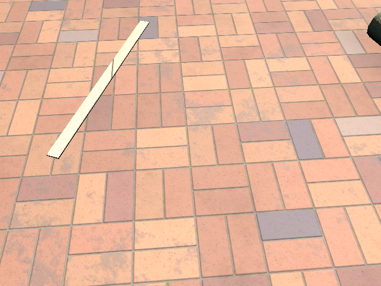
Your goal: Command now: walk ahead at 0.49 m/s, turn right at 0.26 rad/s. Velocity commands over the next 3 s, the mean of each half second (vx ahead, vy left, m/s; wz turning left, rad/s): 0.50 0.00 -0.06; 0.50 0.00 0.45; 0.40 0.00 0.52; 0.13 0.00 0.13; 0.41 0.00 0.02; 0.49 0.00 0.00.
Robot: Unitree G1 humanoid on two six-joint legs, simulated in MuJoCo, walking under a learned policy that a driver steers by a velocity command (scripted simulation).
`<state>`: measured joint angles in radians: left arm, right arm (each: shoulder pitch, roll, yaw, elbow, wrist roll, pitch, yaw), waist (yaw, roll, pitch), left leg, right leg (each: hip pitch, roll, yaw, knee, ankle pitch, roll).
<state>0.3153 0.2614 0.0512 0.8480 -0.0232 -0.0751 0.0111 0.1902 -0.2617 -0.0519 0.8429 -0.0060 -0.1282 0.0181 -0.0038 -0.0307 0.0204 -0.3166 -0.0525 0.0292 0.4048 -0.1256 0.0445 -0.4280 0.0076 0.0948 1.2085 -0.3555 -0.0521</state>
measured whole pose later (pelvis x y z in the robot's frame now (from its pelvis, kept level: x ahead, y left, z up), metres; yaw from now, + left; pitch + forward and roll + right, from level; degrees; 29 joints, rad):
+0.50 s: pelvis +0.27 -0.08 +0.00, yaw +1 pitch +2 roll +0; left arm 0.22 0.24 0.04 0.77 0.00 -0.10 -0.03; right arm 0.30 -0.29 -0.04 0.90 0.03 -0.08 0.01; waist -0.01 0.04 0.01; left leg -0.48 0.05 -0.06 1.15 -0.31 0.04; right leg -0.29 0.02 -0.09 0.44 -0.18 -0.06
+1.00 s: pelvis +0.53 -0.01 -0.02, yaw +17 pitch +2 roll +0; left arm 0.29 0.27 0.05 0.85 -0.02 -0.10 0.01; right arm 0.13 -0.27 -0.07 0.71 0.02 -0.06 0.04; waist 0.02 0.00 0.05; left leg -0.46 -0.08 0.05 0.63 -0.20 0.13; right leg -0.24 -0.03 -0.03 1.19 -0.48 0.00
